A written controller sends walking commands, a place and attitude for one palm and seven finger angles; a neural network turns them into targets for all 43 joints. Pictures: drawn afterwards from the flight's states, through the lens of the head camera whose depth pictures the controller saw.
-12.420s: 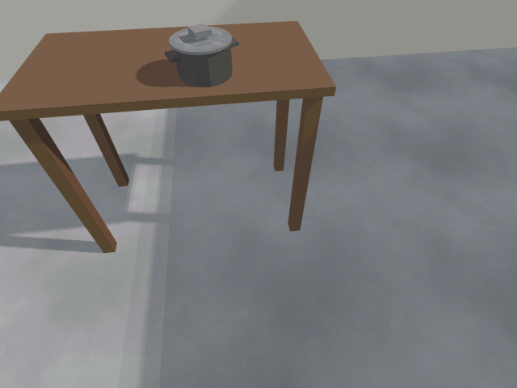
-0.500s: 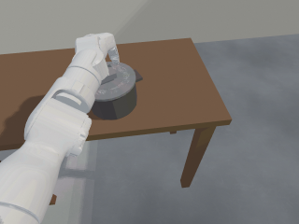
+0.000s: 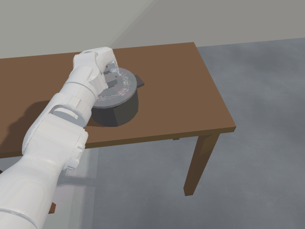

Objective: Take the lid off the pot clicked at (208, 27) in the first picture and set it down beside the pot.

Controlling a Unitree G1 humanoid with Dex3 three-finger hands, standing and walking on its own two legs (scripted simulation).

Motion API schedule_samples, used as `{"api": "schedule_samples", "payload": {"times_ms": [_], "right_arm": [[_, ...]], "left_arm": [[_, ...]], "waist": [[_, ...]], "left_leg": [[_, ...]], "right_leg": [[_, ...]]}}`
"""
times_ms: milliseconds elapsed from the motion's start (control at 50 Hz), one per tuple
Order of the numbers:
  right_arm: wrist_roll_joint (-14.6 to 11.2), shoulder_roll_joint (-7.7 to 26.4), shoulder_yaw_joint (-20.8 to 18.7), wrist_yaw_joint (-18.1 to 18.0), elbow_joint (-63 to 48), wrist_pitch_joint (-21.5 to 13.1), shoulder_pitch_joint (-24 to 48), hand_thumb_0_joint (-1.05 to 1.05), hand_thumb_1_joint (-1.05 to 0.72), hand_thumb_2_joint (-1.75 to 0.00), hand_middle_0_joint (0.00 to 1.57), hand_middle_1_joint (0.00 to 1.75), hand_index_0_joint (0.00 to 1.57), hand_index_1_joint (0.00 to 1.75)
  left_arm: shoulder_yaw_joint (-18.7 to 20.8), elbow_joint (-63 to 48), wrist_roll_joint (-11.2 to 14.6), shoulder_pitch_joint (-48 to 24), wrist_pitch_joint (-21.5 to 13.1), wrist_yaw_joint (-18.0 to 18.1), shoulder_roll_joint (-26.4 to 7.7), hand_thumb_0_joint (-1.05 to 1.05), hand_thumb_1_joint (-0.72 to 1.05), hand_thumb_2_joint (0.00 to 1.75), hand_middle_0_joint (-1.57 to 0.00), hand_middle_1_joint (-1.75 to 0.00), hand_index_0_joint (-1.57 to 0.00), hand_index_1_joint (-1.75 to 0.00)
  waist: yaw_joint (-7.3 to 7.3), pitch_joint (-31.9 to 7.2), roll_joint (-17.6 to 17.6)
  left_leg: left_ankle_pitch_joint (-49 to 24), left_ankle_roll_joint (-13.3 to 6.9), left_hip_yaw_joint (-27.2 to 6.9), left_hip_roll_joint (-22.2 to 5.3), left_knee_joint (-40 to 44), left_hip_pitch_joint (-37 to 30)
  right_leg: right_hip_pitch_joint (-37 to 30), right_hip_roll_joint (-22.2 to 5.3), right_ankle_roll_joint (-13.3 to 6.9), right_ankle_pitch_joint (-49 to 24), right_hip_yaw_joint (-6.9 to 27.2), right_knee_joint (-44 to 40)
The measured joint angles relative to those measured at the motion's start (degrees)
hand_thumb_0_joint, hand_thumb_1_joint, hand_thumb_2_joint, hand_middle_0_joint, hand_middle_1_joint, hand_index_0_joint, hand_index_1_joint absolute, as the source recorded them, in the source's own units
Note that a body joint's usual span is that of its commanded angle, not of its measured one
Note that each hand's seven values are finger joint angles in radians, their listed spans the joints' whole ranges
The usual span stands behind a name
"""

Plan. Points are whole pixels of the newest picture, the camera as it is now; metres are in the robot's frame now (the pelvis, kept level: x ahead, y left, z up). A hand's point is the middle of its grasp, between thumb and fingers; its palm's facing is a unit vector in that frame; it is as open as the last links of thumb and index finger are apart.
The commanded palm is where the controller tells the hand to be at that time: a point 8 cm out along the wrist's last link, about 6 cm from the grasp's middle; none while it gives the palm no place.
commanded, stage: lower the open fingers around the knob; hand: left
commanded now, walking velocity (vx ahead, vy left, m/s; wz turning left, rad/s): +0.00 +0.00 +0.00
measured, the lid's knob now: (105, 79) +0.51 +0.11 +0.13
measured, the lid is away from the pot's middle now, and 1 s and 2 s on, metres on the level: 0.00 0.00 0.00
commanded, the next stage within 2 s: close the fingers and squeeze the knob in 0.14 s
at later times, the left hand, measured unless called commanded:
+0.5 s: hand (102, 80) +0.48 +0.11 +0.15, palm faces -0.40 -0.10 -0.91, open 9.8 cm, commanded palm +0.48 +0.12 +0.21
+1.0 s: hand (103, 79) +0.48 +0.11 +0.15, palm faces -0.40 -0.11 -0.91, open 8.4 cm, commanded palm +0.48 +0.12 +0.21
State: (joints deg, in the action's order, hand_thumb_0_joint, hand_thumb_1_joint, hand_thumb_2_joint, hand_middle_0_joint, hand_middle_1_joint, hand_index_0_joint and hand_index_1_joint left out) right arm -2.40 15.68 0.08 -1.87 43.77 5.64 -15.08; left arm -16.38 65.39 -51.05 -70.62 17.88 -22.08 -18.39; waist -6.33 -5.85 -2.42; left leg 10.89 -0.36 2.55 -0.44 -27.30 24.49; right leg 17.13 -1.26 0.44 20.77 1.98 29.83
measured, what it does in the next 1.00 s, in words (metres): stands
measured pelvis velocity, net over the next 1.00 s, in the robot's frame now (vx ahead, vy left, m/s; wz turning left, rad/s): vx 0.00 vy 0.00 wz -0.01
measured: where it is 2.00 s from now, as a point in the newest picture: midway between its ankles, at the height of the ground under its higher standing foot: outside the picture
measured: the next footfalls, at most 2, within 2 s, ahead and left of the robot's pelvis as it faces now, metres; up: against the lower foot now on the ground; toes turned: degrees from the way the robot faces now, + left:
none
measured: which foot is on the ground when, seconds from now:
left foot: down 0.00-1.00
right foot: down 0.00-1.00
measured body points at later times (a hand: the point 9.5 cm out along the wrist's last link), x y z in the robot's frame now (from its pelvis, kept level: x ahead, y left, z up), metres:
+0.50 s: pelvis +0.00 +0.00 +0.00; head +0.03 -0.02 +0.45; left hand +0.49 +0.11 +0.21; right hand +0.05 -0.27 -0.14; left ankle +0.02 +0.13 -0.73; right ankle -0.07 -0.13 -0.73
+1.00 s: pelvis +0.00 +0.00 +0.00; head +0.03 -0.02 +0.45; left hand +0.50 +0.11 +0.20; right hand +0.04 -0.27 -0.14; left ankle +0.02 +0.13 -0.73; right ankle -0.07 -0.13 -0.73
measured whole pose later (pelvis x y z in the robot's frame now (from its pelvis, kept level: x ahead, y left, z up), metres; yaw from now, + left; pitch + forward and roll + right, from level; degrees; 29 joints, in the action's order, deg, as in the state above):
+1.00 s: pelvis +0.00 +0.00 +0.00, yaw +0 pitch +9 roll +1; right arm -2.3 15.9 -0.1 -2.4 44.0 5.8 -15.9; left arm -15.1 66.3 -51.4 -70.8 17.4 -22.1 -19.6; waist -7.3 -5.8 -2.7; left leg 10.9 -0.3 2.7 -0.6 -27.7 25.6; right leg 18.3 -1.0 0.4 20.7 2.3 30.1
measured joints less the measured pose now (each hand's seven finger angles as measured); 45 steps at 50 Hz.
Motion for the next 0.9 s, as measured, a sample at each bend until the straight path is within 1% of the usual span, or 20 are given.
{"api": "schedule_samples", "payload": {"times_ms": [80,160,260,300,440,540,640,700,820,900], "right_arm": [[0.0,-0.1,0.3,0.0,-0.5,0.4,1.5,0.01,-0.91,-0.90,0.20,0.30,0.21,0.30],[0.0,-0.1,0.3,0.0,-0.9,1.0,2.0,0.01,-0.91,-0.90,0.20,0.30,0.21,0.30],[-0.1,-0.2,0.4,-0.1,-0.9,1.5,2.2,0.01,-0.91,-0.90,0.20,0.30,0.21,0.30],[-0.1,-0.1,0.3,-0.2,-1.0,1.6,1.9,0.01,-0.91,-0.90,0.20,0.30,0.21,0.30],[-0.2,0.2,0.2,-0.4,-0.6,2.0,1.2,0.01,-0.91,-0.90,0.20,0.30,0.21,0.30],[-0.1,0.3,0.1,-0.6,-0.2,1.6,0.6,0.01,-0.91,-0.90,0.20,0.30,0.21,0.30],[-0.1,0.2,-0.1,-0.6,0.5,1.0,-0.2,0.01,-0.91,-0.90,0.20,0.30,0.21,0.30],[0.1,0.2,-0.1,-0.6,0.8,0.5,-0.7,0.01,-0.91,-0.90,0.20,0.30,0.21,0.30],[0.0,-0.1,0.2,-0.8,1.2,0.0,-0.8,0.01,-0.91,-0.90,0.20,0.30,0.21,0.30],[0.1,0.0,0.0,-0.7,0.9,-0.2,-1.0,0.01,-0.91,-0.90,0.20,0.30,0.21,0.30]], "left_arm": [[0.8,-0.1,-0.4,-0.5,0.4,0.0,0.0,0.00,-0.33,1.62,-0.87,-0.08,-0.88,-0.08],[0.6,-0.3,-0.5,-0.3,0.6,0.1,0.2,0.00,-0.33,1.62,-0.87,-0.08,-0.87,-0.08],[0.6,-0.1,-0.4,-0.4,0.9,-0.3,0.1,0.00,-0.33,1.62,-0.86,-0.08,-0.87,-0.08],[0.6,-0.3,-0.4,-0.1,1.0,-0.4,0.1,0.00,-0.31,1.56,-0.83,-0.14,-0.83,-0.14],[-0.2,0.2,-0.4,-0.4,0.9,-0.3,0.0,0.00,-0.14,1.19,-0.60,-0.57,-0.62,-0.57],[-0.4,0.8,-0.3,-1.1,0.8,0.0,-0.4,0.00,-0.05,1.05,-0.53,-0.77,-0.55,-0.77],[-0.8,1.6,-0.4,-1.7,0.8,0.2,-0.3,0.00,0.01,0.98,-0.51,-0.88,-0.53,-0.88],[-0.4,1.8,-0.3,-1.6,0.5,0.3,-0.1,0.00,0.05,0.96,-0.52,-0.93,-0.53,-0.93],[0.5,3.9,-0.2,-2.4,0.6,0.4,-0.6,0.00,0.11,0.93,-0.53,-0.98,-0.56,-0.99],[1.0,3.2,-0.4,-2.0,0.3,0.0,-0.8,-0.01,0.11,0.90,-0.53,-1.00,-0.57,-1.01]], "waist": [[0.11,0.3,-0.2],[0.26,0.2,-0.4],[0.09,0.1,-0.3],[0.06,0.1,-0.2],[-0.27,0.6,-0.1],[-0.63,1.0,-0.1],[-0.83,1.0,-0.2],[-0.84,0.7,-0.4],[-1.29,0.5,-0.3],[-1.20,0.3,-0.1]], "left_leg": [[-0.2,0.0,0.0,0.0,0.1,0.3],[-0.2,0.0,0.0,0.1,0.0,0.5],[-0.1,-0.1,0.0,0.1,-0.1,0.3],[-0.1,0.0,0.0,0.0,-0.1,0.3],[-0.1,0.0,-0.1,0.0,-0.3,0.3],[-0.4,0.0,-0.2,0.0,-0.2,0.9],[-0.5,0.0,-0.2,0.0,-0.1,1.4],[-0.5,0.0,-0.1,0.0,-0.1,1.4],[-0.3,-0.1,0.0,-0.1,-0.2,1.3],[-0.3,0.0,0.1,-0.1,-0.2,1.4]], "right_leg": [[0.4,0.0,0.0,-0.1,0.0,0.1],[0.6,-0.1,0.1,0.0,0.0,0.2],[0.4,0.0,0.0,0.0,0.0,0.3],[0.3,0.0,0.0,0.1,0.0,0.3],[0.3,0.1,0.0,-0.1,-0.1,0.2],[0.9,0.1,0.0,-0.3,-0.1,0.3],[1.5,0.0,0.1,-0.3,-0.1,0.4],[1.5,0.0,0.1,-0.3,0.0,0.4],[1.5,0.1,0.0,-0.2,0.1,0.4],[1.6,0.2,0.0,-0.2,0.2,0.4]]}}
